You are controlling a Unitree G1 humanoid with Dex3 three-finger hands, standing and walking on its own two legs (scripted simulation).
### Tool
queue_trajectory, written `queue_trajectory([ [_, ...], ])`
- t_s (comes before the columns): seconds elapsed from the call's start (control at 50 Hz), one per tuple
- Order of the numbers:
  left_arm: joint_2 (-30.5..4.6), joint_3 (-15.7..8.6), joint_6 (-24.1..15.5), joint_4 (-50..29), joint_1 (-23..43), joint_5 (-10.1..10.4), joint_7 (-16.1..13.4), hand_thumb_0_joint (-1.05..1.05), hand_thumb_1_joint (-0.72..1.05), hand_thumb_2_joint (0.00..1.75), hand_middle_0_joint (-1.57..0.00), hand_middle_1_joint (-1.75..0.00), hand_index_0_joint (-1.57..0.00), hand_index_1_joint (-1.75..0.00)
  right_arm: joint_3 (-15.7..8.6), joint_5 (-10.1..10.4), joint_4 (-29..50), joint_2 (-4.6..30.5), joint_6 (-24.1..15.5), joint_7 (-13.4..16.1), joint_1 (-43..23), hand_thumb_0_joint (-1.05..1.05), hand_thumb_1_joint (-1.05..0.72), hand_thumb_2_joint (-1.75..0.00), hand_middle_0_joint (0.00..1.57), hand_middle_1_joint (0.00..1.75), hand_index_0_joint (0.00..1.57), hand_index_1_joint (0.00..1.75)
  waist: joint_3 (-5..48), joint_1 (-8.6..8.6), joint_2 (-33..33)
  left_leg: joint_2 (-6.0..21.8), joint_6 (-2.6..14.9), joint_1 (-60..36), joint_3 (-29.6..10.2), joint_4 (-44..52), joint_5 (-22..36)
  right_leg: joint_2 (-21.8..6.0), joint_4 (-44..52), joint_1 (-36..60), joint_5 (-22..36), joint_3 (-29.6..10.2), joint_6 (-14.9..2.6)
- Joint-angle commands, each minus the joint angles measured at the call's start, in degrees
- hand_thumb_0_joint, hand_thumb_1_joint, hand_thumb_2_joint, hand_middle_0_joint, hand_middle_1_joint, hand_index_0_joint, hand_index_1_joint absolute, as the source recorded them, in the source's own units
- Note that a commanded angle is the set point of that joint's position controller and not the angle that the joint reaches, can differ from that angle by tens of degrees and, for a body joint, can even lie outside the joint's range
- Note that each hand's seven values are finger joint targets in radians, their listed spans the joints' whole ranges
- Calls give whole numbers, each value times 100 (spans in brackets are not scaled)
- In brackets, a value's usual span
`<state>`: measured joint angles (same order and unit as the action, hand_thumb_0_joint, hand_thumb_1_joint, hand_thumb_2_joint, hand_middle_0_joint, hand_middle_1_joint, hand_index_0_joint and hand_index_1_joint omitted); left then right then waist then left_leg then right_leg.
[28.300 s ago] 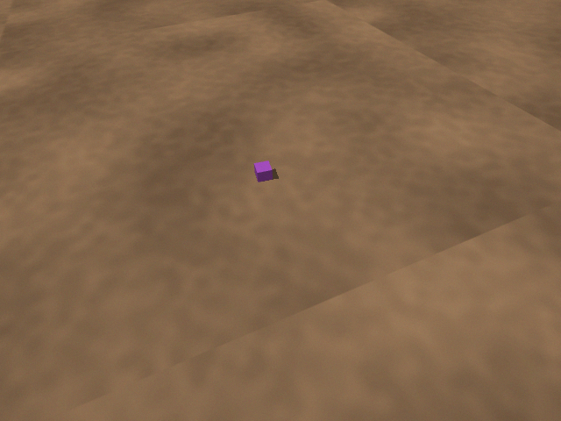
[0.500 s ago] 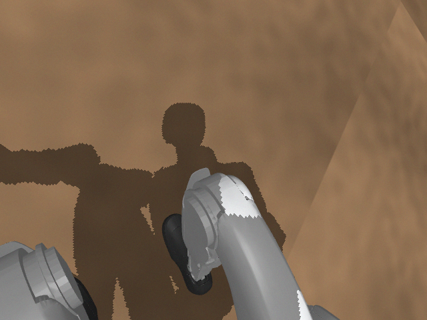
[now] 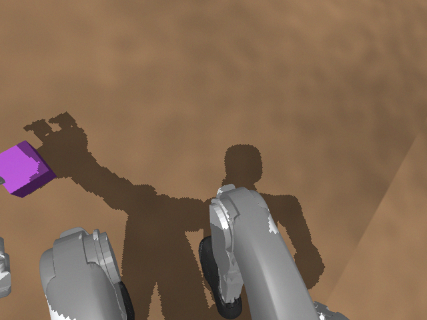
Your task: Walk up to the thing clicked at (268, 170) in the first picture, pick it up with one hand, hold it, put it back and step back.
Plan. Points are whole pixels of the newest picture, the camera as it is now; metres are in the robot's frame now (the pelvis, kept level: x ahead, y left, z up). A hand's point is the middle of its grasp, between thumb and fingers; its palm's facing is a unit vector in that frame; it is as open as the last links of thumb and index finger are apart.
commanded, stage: withdraw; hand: left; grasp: from above
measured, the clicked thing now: (23, 169) +0.47 +0.31 -0.30
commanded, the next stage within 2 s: home in 0.52 s
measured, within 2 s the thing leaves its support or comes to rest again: neither
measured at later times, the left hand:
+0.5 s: hand out of the picture +0.48 +0.32 -0.14, palm faces -0.36 -0.07 -0.93, open 14.0 cm
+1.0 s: hand out of the picture +0.38 +0.31 -0.05, palm faces -0.26 -0.37 -0.89, open 10.8 cm
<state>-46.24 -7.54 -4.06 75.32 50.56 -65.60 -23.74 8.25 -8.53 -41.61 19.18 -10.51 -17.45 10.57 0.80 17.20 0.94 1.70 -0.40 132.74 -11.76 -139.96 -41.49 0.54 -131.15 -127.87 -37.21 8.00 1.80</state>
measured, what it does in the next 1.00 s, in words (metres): rises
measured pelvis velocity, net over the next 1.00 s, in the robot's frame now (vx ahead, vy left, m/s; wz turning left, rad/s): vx -0.01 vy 0.00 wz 0.12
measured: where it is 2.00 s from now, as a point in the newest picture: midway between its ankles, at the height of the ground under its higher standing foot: (177, 315)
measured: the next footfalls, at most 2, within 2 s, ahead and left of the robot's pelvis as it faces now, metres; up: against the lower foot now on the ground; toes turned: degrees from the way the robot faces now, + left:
none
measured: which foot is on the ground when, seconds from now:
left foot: down 0.00-1.00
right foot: down 0.00-1.00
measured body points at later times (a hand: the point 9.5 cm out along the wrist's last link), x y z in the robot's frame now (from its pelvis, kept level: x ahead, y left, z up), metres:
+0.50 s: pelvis -0.01 +0.00 +0.00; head +0.22 +0.10 +0.37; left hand +0.49 +0.32 -0.09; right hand +0.07 -0.28 -0.08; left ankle +0.06 +0.13 -0.30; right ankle +0.11 -0.12 -0.30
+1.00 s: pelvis -0.01 +0.00 +0.07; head +0.19 +0.06 +0.47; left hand +0.39 +0.33 +0.01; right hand +0.11 -0.27 -0.05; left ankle +0.06 +0.13 -0.30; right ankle +0.11 -0.12 -0.30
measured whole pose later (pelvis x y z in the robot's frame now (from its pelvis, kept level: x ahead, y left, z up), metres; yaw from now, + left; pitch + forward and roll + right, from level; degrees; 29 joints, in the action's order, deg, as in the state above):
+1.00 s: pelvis -0.01 +0.00 +0.07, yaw +7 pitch +35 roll -6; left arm -31.5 -4.5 -4.8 44.2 31.1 -48.1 -10.4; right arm -2.2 -2.2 -37.9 16.6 0.7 -5.6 11.4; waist 9.4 6.8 2.7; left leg 0.8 -0.1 121.9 -5.7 -124.6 -38.5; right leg -1.5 -120.3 -118.8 -37.0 3.6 1.2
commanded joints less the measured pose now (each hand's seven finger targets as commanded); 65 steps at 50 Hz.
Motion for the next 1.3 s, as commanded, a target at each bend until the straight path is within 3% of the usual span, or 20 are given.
queue_trajectory([
  [0.0,-611,502,71,-686,1101,140,647,0,-56,103,-8,-100,-6,-101,-748,201,347,1462,322,192,916,0,-91,-91,20,30,20,30,3384,-12,1440,-100,223,-2298,752,1789,1078,302,1479,2237,1115,234,-401],
  [0.02,-297,773,21,-684,1139,223,858,0,-56,103,-7,-100,-6,-102,-771,219,209,1411,387,245,1061,0,-91,-91,20,30,20,30,3115,126,1179,-134,249,-2203,728,1852,939,290,1588,2245,975,228,-389],
  [0.08,-656,673,-240,-970,1521,369,1281,0,-55,103,-7,-102,-6,-103,-903,276,327,1521,491,485,1061,0,-90,-90,20,30,20,30,2823,67,621,-193,269,-2075,667,1960,507,227,1782,2145,418,128,-388],
  [0.14,-597,785,-623,-1084,2177,340,1387,0,-54,103,-7,-103,-6,-104,-872,246,359,1400,547,718,993,0,-90,-90,20,30,20,30,2821,240,477,-215,229,-2148,679,1859,324,205,1850,2069,155,81,-378],
  [0.28,-1147,684,-1132,-755,3204,-353,616,0,-54,104,-7,-102,-6,-103,-645,147,255,1175,684,1046,739,0,-89,-90,20,30,20,30,3432,8,1551,-233,149,-2721,811,1846,272,187,1563,1681,84,-38,-402],
  [0.38,-1080,629,-840,-189,3670,-716,52,0,-54,104,-7,-102,-6,-103,-650,47,145,1246,702,1129,865,0,-89,-90,20,30,20,30,3602,146,2310,-210,61,-3258,776,2051,547,135,1310,1218,539,185,-423],
  [0.42,-1257,489,-647,-33,3492,-811,-54,0,-53,103,-7,-102,-7,-103,-694,54,179,1318,695,1134,984,0,-89,-90,20,30,20,30,4028,32,2451,-198,46,-3539,788,2048,977,122,1219,1309,924,214,-437],
  [0.52,-1333,238,-109,-306,2719,-569,58,0,-51,103,-10,-100,-9,-101,-847,162,340,1349,793,1062,1184,0,-89,-90,20,30,20,30,4953,-286,2583,-194,35,-4108,827,2191,1981,52,1148,1869,1706,184,-434],
  [0.64,-1140,219,-14,-147,1865,-145,674,0,-33,83,-23,-81,-21,-81,-783,231,319,1198,931,1003,1338,0,-88,-89,20,30,20,30,4061,-212,1330,-236,268,-2757,963,1979,1561,89,1539,2409,1415,29,-361],
  [0.66,-1585,-144,-99,-583,1856,-85,744,0,-27,82,-23,-73,-20,-73,-814,230,523,1242,936,1021,1254,0,-89,-90,20,30,20,30,4216,-255,1154,-233,302,-2675,992,1937,1602,87,1589,2762,1485,-24,-322],
  [0.76,-1094,-159,-474,-1979,1243,435,1077,0,7,65,-17,-34,-16,-35,-1069,296,538,1264,947,1033,1424,0,-90,-90,20,30,20,30,4816,-587,1498,-273,180,-3343,1050,2172,1701,27,1754,2888,1387,-66,-416],
  [0.78,-1327,-366,-550,-2674,1104,596,1073,0,15,66,-17,-31,-16,-32,-1160,329,657,1245,948,1037,1405,0,-90,-90,20,30,20,30,5312,-809,1688,-278,165,-3560,1112,2303,1696,27,1814,3188,1372,-132,-423],
  [0.8,-957,-329,-507,-2446,273,759,1108,0,23,70,-17,-32,-17,-33,-1261,371,687,1256,946,1044,1383,0,-90,-90,20,30,20,30,5246,-871,1557,-288,144,-3677,1093,2428,1654,-12,1887,3139,1342,-134,-425],
  [0.86,-646,-272,-410,-4016,92,1293,1078,0,47,75,-18,-29,-17,-30,-1444,509,848,1117,963,1109,1244,0,-90,-90,20,30,20,30,5712,-1042,1719,-234,128,-4235,1025,2980,1273,-12,2219,3208,1132,-203,-423],
  [0.9,-412,-271,-205,-4702,158,1739,1064,0,63,75,-18,-27,-17,-27,-1536,648,896,1024,973,1207,1050,0,-90,-90,20,30,20,30,5407,-1047,1685,-210,158,-4336,844,3402,638,-18,2495,3053,773,-214,-380],
  [0.98,698,245,233,-4202,-1046,2441,1276,0,73,81,-18,-27,-18,-27,-1484,756,760,818,914,1397,797,0,-90,-90,20,30,20,30,4081,-865,809,-193,255,-3973,688,3927,-18,51,3095,3195,322,-238,-323],
  [1.06,1146,666,628,-4852,-1731,3170,1684,0,88,90,-20,-30,-20,-30,-1495,842,940,750,844,1551,428,0,-90,-90,20,30,20,30,4081,-1005,593,-151,245,-4620,780,4365,406,25,3627,3988,588,-355,-306],
  [1.12,1040,418,792,-5624,-1908,3726,1768,0,90,91,-20,-30,-20,-30,-1408,934,1070,683,725,1716,184,0,-90,-90,20,30,20,30,4155,-1128,619,-150,233,-5155,746,4703,585,-12,3946,4399,748,-413,-289],
  [1.2,1453,430,928,-5731,-2763,4145,1790,0,90,90,-20,-30,-20,-30,-1276,1008,1133,497,554,1863,-51,0,-90,-90,20,30,20,30,3534,-1113,541,-156,204,-5467,781,5138,879,-37,4353,4719,915,-495,-313],
  [1.28,1628,354,1146,-6444,-3339,4638,1773,0,90,91,-20,-30,-20,-30,-1238,1049,1347,410,476,1968,-255,0,-90,-90,20,30,20,30,3630,-1204,827,-144,157,-6266,747,5801,944,-58,4852,5279,903,-556,-323],
])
